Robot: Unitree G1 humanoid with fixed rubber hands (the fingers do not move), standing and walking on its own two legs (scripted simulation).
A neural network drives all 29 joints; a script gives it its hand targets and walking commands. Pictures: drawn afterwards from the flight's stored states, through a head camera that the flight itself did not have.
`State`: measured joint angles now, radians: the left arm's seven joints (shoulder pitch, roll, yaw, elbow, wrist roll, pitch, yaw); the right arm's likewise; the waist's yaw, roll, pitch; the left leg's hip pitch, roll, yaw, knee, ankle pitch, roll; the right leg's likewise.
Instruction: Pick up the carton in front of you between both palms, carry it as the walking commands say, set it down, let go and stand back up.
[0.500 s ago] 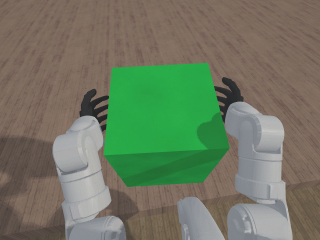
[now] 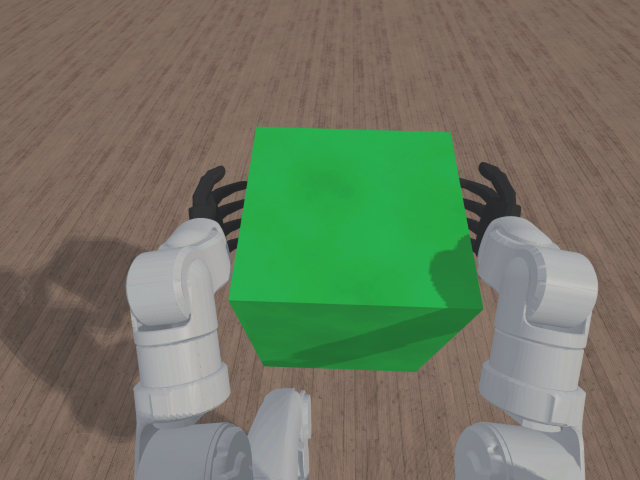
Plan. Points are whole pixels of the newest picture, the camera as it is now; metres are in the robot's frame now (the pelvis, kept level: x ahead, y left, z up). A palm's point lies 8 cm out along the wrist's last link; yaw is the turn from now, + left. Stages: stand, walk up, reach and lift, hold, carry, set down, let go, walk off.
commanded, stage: carry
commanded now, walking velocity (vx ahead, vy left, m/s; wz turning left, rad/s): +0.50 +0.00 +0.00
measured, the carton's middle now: (345, 263) +0.37 +0.02 +0.10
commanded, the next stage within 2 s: none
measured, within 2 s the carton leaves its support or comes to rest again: neither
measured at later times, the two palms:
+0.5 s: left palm (236, 36) +0.65 +0.19 +0.26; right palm (451, 20) +0.65 -0.11 +0.27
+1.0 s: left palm (288, 9) +0.90 +0.15 +0.22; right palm (443, 2) +0.92 -0.15 +0.21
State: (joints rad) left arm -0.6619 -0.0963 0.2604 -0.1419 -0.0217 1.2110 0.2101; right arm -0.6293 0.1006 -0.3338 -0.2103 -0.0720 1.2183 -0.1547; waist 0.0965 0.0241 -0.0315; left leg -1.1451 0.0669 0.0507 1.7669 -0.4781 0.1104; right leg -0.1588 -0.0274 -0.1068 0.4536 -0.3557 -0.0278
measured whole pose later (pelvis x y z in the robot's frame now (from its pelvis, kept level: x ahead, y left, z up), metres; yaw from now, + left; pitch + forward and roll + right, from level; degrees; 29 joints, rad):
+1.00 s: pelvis +0.58 +0.00 +0.12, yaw +1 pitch +6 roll +1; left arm -0.42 -0.18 0.30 -0.12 0.07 1.09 0.14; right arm -0.48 0.14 -0.28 -0.06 -0.06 1.10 -0.14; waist 0.00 0.02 -0.05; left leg -0.63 0.09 0.06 0.78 -0.20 -0.04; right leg -0.21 -0.01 -0.13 0.30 -0.19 -0.05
